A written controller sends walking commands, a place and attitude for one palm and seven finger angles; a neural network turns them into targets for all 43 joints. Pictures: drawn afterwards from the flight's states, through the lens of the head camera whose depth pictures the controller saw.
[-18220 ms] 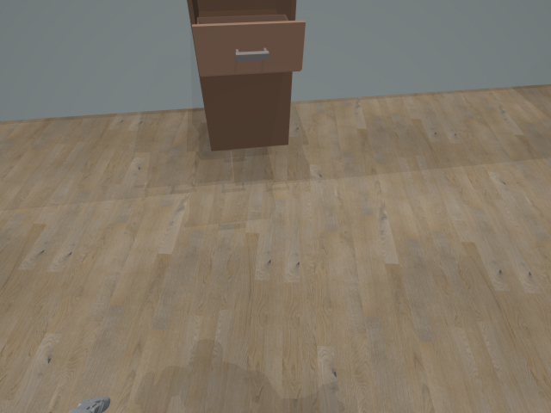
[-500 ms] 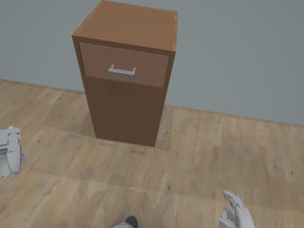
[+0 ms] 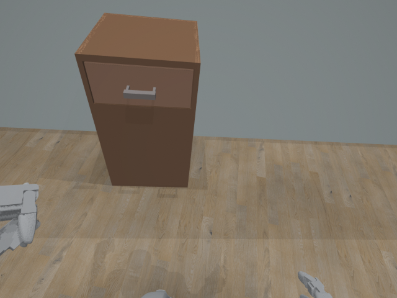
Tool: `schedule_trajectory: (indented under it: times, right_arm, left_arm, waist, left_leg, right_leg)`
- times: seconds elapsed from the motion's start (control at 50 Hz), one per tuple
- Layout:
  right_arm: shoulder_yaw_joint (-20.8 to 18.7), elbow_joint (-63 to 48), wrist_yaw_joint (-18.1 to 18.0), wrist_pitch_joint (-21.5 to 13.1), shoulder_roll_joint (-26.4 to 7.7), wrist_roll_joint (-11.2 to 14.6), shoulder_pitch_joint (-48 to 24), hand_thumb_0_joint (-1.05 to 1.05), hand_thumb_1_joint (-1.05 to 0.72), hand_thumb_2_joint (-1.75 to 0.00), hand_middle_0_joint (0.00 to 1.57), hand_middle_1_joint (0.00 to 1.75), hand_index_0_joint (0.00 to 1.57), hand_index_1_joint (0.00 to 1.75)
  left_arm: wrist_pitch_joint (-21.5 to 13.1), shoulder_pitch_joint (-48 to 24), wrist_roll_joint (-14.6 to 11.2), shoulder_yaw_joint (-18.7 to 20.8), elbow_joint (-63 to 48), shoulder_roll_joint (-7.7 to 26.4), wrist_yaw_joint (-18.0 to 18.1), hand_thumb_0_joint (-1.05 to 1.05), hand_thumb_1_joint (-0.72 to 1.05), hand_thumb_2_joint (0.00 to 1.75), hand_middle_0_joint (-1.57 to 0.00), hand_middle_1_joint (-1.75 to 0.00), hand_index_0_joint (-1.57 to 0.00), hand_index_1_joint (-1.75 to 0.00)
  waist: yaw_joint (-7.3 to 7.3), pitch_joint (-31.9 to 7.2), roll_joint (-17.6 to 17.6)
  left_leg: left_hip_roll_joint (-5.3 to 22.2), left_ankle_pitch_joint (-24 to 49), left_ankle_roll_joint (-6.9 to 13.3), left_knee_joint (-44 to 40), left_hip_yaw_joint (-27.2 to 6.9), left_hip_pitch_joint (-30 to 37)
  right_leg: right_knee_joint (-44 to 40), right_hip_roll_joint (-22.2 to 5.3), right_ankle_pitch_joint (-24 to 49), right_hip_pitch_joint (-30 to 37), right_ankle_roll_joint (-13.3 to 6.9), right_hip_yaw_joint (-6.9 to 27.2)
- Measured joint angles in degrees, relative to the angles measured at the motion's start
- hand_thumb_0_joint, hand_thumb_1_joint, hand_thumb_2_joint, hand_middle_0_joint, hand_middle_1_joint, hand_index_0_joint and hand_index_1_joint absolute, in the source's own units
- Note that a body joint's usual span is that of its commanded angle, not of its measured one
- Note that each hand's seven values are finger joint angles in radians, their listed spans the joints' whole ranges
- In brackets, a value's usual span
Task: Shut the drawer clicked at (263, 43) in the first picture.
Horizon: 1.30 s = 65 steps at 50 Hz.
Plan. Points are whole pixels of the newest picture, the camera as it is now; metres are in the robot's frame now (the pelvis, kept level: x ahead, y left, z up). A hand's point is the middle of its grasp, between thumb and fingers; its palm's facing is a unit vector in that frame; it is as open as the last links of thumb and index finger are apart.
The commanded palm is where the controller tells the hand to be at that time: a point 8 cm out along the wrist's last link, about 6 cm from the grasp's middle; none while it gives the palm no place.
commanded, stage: stop stepping back and stand still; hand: left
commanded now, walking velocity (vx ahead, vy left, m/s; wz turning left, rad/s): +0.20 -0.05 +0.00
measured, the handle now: (140, 91) +0.85 +0.26 -0.07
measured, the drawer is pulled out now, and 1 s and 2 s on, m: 0.00 0.00 0.00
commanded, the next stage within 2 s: let the arm hang, fingers relaxed in 0.38 s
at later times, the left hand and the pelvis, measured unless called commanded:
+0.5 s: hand (12, 229) +0.17 +0.27 +0.16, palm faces +0.42 -0.79 -0.45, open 3.2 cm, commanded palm none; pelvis -0.01 +0.02 -0.01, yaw +2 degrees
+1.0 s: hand out of the picture -0.03 +0.19 -0.17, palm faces +0.13 -0.97 -0.22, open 4.7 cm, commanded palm none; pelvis -0.01 +0.00 +0.01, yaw +6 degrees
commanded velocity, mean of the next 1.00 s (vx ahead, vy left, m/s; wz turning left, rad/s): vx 0.03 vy -0.04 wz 0.00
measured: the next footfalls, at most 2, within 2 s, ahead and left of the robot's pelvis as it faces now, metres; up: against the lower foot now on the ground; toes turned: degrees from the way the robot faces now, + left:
left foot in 0.12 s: +0.02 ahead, +0.12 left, +0.00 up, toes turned +7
right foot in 0.36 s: +0.03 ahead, -0.08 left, +0.00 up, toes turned +3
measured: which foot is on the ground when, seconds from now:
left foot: up 0.00-0.10, down 0.12-1.00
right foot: down 0.00-0.12, up 0.14-0.34, down 0.36-1.00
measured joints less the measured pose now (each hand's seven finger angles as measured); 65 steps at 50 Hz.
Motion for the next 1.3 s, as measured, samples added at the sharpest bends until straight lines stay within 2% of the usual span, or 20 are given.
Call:
schedule_trajectory:
  times: [0.04,0.08,0.12,0.18,0.24,0.32,0.36,0.38,0.42,0.48,0.5,0.52,0.54,0.6,0.64,0.7,0.76,0.9,1.14,1.3]
  right_arm:
    - [-0.46,1.88,-0.62,0.79,-0.61,0.07,0.76,0.01,-0.9,-0.9,0.21,0.3,0.2,0.3]
    - [-0.71,3.02,-1.52,0.61,-1.14,0.2,1.29,0.01,-0.9,-0.9,0.21,0.3,0.2,0.3]
    - [-0.85,2.57,-2.42,-0.56,-2.22,0.41,1.52,0.01,-0.9,-0.9,0.21,0.3,0.2,0.3]
    - [-0.8,2.89,-2.51,-2.0,-0.2,0.32,-1.07,0.01,-0.9,-0.9,0.2,0.3,0.2,0.3]
    - [0.48,1.93,-0.86,-3.18,3.08,0.14,-1.36,0.01,-0.9,-0.9,0.2,0.3,0.2,0.3]
    - [2.36,-0.12,0.43,-2.82,5.14,-0.21,0.2,0.01,-0.9,-0.9,0.2,0.3,0.2,0.3]
    - [2.77,-1.01,0.37,-1.87,5.41,-0.33,0.81,0.01,-0.9,-0.9,0.21,0.3,0.2,0.3]
    - [2.66,-1.0,0.29,-1.24,5.07,-0.32,0.42,0.01,-0.9,-0.9,0.21,0.3,0.2,0.3]
    - [2.17,0.47,0.11,-0.15,3.77,-0.16,-1.1,0.01,-0.9,-0.9,0.21,0.3,0.21,0.3]
    - [1.39,2.98,-0.28,0.66,2.05,0.38,-1.85,0.01,-0.9,-0.9,0.21,0.3,0.21,0.3]
    - [0.54,4.31,0.67,-0.5,1.39,0.2,-1.86,0.01,-0.9,-0.9,0.21,0.3,0.21,0.3]
    - [-0.25,4.9,1.76,-0.7,0.19,0.05,-1.71,0.01,-0.9,-0.9,0.21,0.3,0.21,0.3]
    - [-0.75,5.17,2.4,-0.13,-1.33,-0.15,-1.78,0.01,-0.9,-0.9,0.21,0.3,0.21,0.3]
    - [-1.0,7.46,2.41,2.58,-2.55,-1.61,-4.28,0.0,-0.9,-0.9,0.21,0.3,0.2,0.3]
    - [-0.42,8.3,2.12,3.17,-2.07,-2.09,-5.17,0.0,-0.9,-0.9,0.2,0.3,0.2,0.3]
    - [-0.21,10.88,1.86,4.51,-1.1,-1.31,-5.51,0.0,-0.9,-0.9,0.2,0.3,0.2,0.3]
    - [-0.79,13.72,1.65,5.68,0.76,-0.93,-4.16,0.0,-0.91,-0.9,0.2,0.3,0.2,0.3]
    - [-0.93,21.04,0.94,5.65,2.82,-0.53,-1.71,0.0,-0.91,-0.9,0.2,0.3,0.2,0.3]
    - [-0.03,28.34,0.37,5.01,4.59,-0.16,0.81,0.0,-0.91,-0.9,0.2,0.3,0.2,0.3]
    - [0.02,30.07,0.18,4.62,6.41,-0.24,3.26,0.0,-0.91,-0.9,0.2,0.3,0.2,0.3]
  left_arm:
    - [-0.73,-1.55,0.38,-0.26,2.2,-1.11,0.52,0.02,0.88,0.9,-1.41,-1.6,-1.4,-1.6]
    - [-0.64,-4.37,0.71,-0.57,5.56,-2.98,1.56,0.01,0.88,0.9,-1.41,-1.6,-1.41,-1.6]
    - [0.1,-7.75,0.6,-1.18,7.72,-4.92,2.5,0.01,0.88,0.9,-1.41,-1.6,-1.41,-1.6]
    - [0.95,-12.24,0.66,-0.98,9.75,-5.35,2.8,0.02,0.89,0.9,-1.41,-1.6,-1.41,-1.6]
    - [1.39,-10.13,0.9,-0.52,7.42,-3.75,2.08,0.02,0.89,0.9,-1.41,-1.6,-1.4,-1.6]
    - [0.05,-2.74,0.89,-0.31,2.19,-1.65,1.83,0.02,0.89,0.9,-1.41,-1.6,-1.4,-1.6]
    - [-0.28,-0.73,0.91,0.53,1.44,-0.18,1.95,0.02,0.89,0.9,-1.41,-1.6,-1.4,-1.6]
    - [-0.37,-0.99,0.94,0.67,1.83,-0.12,1.88,0.02,0.89,0.9,-1.41,-1.6,-1.4,-1.6]
    - [-0.09,-3.11,0.67,-0.01,3.77,-1.26,1.83,0.02,0.88,0.9,-1.41,-1.6,-1.4,-1.6]
    - [0.55,-5.6,0.34,-1.2,7.22,-4.07,2.07,0.01,0.88,0.9,-1.41,-1.6,-1.41,-1.6]
    - [0.11,-7.33,1.39,-2.34,10.62,-4.79,1.39,0.01,0.88,0.9,-1.41,-1.6,-1.41,-1.6]
    - [1.13,-10.14,2.36,-4.23,15.9,-5.65,-0.09,0.01,0.89,0.9,-1.41,-1.6,-1.4,-1.6]
    - [3.23,-13.1,2.95,-6.31,22.3,-6.92,-1.52,0.01,0.89,0.9,-1.4,-1.59,-1.4,-1.6]
    - [10.85,-21.98,3.94,-11.17,46.07,-10.45,-3.95,0.0,0.9,0.9,-1.36,-1.56,-1.36,-1.56]
    - [14.05,-25.74,4.03,-14.4,60.81,-12.46,-4.78,0.01,0.9,0.9,-1.32,-1.52,-1.32,-1.52]
    - [15.14,-26.32,4.1,-20.15,77.23,-16.52,-5.95,0.01,0.91,0.9,-1.23,-1.43,-1.22,-1.44]
    - [12.17,-25.72,4.24,-19.25,83.66,-16.22,-3.86,0.02,0.9,0.89,-1.14,-1.42,-1.13,-1.33]
    - [12.56,-25.34,3.23,-20.51,95.0,-13.4,-5.07,0.02,0.9,0.89,-0.89,-1.12,-0.87,-1.05]
    - [12.27,-24.33,2.71,-22.91,104.61,-17.78,-5.37,0.01,0.9,0.9,-0.41,-0.55,-0.41,-0.54]
    - [11.82,-23.89,2.71,-22.83,105.95,-19.83,-5.08,0.01,0.9,0.9,-0.25,-0.35,-0.24,-0.36]
  waist:
    - [1.08,-1.62,-0.3]
    - [1.43,-2.63,-0.2]
    - [0.7,-2.43,1.21]
    - [-1.09,1.0,-0.78]
    - [-2.6,1.8,-1.62]
    - [-2.26,0.83,0.7]
    - [-1.6,-0.03,1.21]
    - [-0.82,0.0,1.91]
    - [0.35,1.25,3.43]
    - [1.14,1.28,3.85]
    - [1.1,0.67,3.78]
    - [1.12,-0.08,4.43]
    - [1.19,-0.86,5.6]
    - [0.21,-0.16,4.29]
    - [-0.76,1.33,2.73]
    - [-1.32,3.15,2.93]
    - [-0.24,3.96,1.94]
    - [1.13,5.38,1.69]
    - [1.01,4.51,3.33]
    - [0.62,3.48,3.14]
  left_leg:
    - [1.6,-1.34,0.5,3.36,0.05,0.97]
    - [3.61,-2.68,1.35,-2.78,0.35,5.81]
    - [5.15,-3.5,2.28,-13.16,-0.84,11.71]
    - [3.21,2.72,2.2,-12.32,-0.41,11.34]
    - [2.83,4.54,1.95,-15.69,-0.54,12.77]
    - [4.57,5.86,1.16,-18.87,-1.15,13.17]
    - [4.37,3.36,0.88,-16.69,-1.19,11.29]
    - [4.54,0.18,0.79,-13.81,-1.3,9.56]
    - [4.31,-2.52,0.66,-6.26,-2.06,7.03]
    - [3.82,-3.11,0.77,-3.77,-1.4,7.29]
    - [3.82,-1.61,0.85,-5.82,-0.57,7.92]
    - [3.93,3.01,1.38,-8.46,-0.75,8.52]
    - [3.75,2.26,1.77,-9.94,-1.41,8.88]
    - [0.85,-1.64,2.1,-6.89,-0.95,6.89]
    - [-0.4,-0.71,1.54,-7.23,-0.8,7.35]
    - [0.69,-0.78,0.76,-9.1,-2.19,9.58]
    - [1.43,-5.05,0.55,-8.32,-3.93,10.6]
    - [2.14,1.36,0.6,-18.21,-2.92,17.26]
    - [1.46,5.8,1.41,-25.74,-1.71,21.42]
    - [1.14,6.04,1.83,-25.88,-1.14,21.38]
  right_leg:
    - [0.9,-1.51,-0.76,-0.7,1.16,-0.66]
    - [2.43,-3.02,-2.26,-1.29,1.78,-1.93]
    - [6.35,-3.55,-4.22,-2.82,2.57,-3.21]
    - [18.84,-3.32,-10.44,-7.43,3.38,0.88]
    - [25.25,-1.84,-9.1,-10.51,3.37,1.95]
    - [13.54,-0.74,-9.56,-6.09,2.8,-1.73]
    - [4.68,-0.71,-10.69,-1.53,1.73,-1.84]
    - [2.62,-0.52,-7.17,-1.42,1.12,-1.74]
    - [2.8,-0.51,0.76,-1.72,0.75,-2.33]
    - [3.45,-1.22,-1.21,-0.69,1.62,-2.68]
    - [4.44,-1.94,-2.26,-1.14,1.97,-3.0]
    - [6.78,-2.56,-3.6,-2.43,2.4,-3.56]
    - [10.19,-2.89,-5.23,-4.45,2.95,-3.84]
    - [18.94,-4.05,-10.24,-9.12,4.04,0.69]
    - [18.88,-3.9,-9.41,-9.23,4.22,2.65]
    - [15.3,-2.36,-7.68,-6.32,2.19,1.69]
    - [9.9,-0.82,-4.99,-3.89,0.71,0.3]
    - [2.11,0.13,-0.98,0.07,0.85,-0.63]
    - [-5.36,-0.36,3.86,3.91,1.72,0.61]
    - [-4.95,-0.7,4.01,3.47,2.08,1.15]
